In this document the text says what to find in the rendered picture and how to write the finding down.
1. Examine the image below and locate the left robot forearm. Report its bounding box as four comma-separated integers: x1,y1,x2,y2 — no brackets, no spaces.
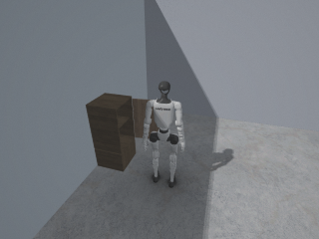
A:
143,119,150,139

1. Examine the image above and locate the robot left upper arm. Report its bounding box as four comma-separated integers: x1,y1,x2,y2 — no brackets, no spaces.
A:
145,100,155,124

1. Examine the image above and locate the right robot forearm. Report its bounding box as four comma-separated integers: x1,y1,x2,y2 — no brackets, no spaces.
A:
177,121,185,142

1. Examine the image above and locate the robot right foot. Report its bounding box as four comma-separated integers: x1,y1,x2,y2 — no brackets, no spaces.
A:
168,175,175,188

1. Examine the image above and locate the left robot hand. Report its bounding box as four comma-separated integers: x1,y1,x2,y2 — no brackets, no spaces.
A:
143,138,151,150

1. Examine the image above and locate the right robot hand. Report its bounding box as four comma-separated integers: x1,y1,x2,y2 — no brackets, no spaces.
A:
177,141,185,153

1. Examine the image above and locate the robot right upper arm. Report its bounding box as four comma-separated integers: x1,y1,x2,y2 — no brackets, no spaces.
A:
173,101,182,126

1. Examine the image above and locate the robot right thigh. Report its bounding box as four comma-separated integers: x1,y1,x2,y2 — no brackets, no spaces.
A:
169,133,179,163

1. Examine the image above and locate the cupboard door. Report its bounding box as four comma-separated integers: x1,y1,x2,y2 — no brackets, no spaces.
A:
132,99,160,139

